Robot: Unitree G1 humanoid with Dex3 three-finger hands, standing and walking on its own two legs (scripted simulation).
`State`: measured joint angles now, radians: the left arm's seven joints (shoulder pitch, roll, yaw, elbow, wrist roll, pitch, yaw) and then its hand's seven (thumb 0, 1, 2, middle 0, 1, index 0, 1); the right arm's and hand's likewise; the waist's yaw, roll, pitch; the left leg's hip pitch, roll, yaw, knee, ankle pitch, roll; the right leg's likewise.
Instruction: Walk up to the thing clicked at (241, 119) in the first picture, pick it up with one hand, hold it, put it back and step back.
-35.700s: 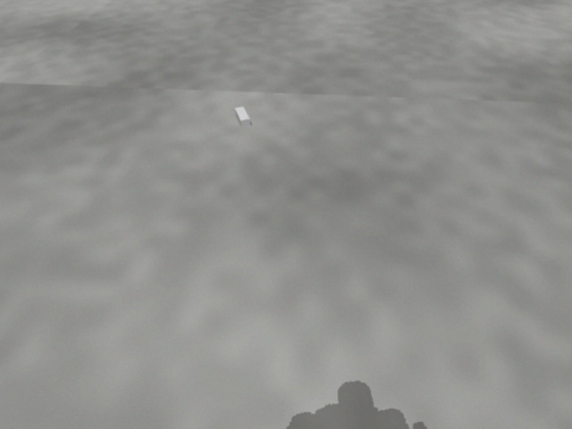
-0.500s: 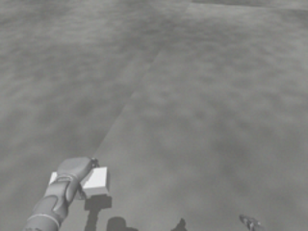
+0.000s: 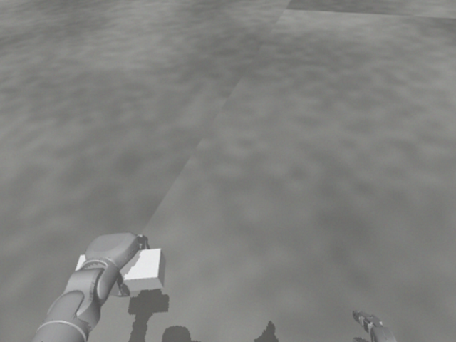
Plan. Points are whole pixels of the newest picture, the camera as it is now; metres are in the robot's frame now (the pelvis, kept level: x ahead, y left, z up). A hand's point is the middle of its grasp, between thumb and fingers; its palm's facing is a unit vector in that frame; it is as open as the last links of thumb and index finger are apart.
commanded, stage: hold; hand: left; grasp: from above
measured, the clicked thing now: (121, 271) +0.30 +0.23 -0.06
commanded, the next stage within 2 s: crouch in 0.64 s
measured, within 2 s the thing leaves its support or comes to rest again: neither
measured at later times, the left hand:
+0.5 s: hand (121, 271) +0.29 +0.22 -0.04, palm faces -0.44 -0.04 -0.89, open 9.2 cm
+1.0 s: hand (124, 277) +0.29 +0.22 -0.06, palm faces -0.46 -0.04 -0.89, open 9.2 cm
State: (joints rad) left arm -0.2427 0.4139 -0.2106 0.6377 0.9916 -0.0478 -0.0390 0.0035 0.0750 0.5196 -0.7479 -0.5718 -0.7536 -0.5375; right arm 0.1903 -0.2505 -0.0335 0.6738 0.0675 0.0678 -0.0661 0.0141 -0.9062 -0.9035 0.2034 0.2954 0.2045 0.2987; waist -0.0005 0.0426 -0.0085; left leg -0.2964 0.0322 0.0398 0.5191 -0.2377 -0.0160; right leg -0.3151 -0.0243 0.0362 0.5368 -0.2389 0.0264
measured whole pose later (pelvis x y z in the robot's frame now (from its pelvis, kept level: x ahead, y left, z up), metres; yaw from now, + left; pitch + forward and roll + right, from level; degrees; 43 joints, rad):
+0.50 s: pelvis +0.00 +0.00 +0.00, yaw +0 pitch +1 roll +0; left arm -0.24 0.41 -0.21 0.64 1.00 -0.06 -0.02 0.00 0.08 0.52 -0.75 -0.57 -0.75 -0.54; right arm 0.18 -0.25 -0.03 0.68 0.07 0.08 -0.07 0.01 -0.91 -0.90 0.20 0.30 0.20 0.30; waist 0.01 0.04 0.00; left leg -0.27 0.03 0.04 0.49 -0.23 -0.02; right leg -0.29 -0.03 0.03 0.51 -0.23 0.03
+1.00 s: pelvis +0.01 +0.00 +0.00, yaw +1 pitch +2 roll +0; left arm -0.24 0.39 -0.20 0.72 1.04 -0.07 0.06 0.00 0.08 0.51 -0.74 -0.57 -0.75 -0.54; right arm 0.18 -0.24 -0.04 0.67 0.06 0.10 -0.05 0.01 -0.90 -0.90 0.20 0.30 0.21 0.30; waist -0.01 0.02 0.00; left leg -0.31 0.03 0.03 0.52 -0.24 -0.02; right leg -0.33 -0.03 0.03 0.54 -0.25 0.03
